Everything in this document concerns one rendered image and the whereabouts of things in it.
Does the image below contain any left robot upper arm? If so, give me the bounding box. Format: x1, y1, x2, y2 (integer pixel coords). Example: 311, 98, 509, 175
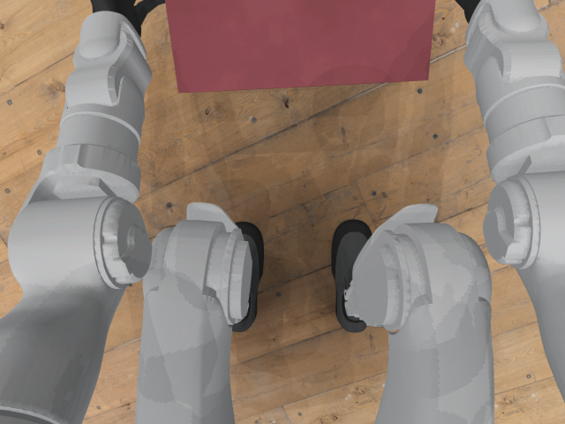
0, 195, 152, 424

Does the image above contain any carton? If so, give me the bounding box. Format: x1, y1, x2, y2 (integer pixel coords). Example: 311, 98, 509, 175
165, 0, 436, 93

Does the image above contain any right robot upper arm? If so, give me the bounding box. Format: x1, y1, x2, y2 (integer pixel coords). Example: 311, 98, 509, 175
483, 170, 565, 403

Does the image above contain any robot right thigh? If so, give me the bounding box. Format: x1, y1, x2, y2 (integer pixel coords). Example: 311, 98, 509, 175
364, 223, 494, 424

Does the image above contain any robot right hand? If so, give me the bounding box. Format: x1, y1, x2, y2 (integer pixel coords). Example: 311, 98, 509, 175
455, 0, 481, 24

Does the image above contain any robot left hand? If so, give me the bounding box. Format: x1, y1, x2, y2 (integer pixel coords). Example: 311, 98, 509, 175
90, 0, 165, 37

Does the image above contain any robot right forearm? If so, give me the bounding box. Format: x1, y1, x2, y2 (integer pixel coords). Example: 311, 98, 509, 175
463, 0, 565, 184

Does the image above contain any robot right shin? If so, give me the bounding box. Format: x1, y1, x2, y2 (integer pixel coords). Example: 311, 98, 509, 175
344, 204, 492, 327

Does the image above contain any robot left forearm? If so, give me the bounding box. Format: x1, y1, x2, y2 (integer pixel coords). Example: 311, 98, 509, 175
8, 11, 152, 281

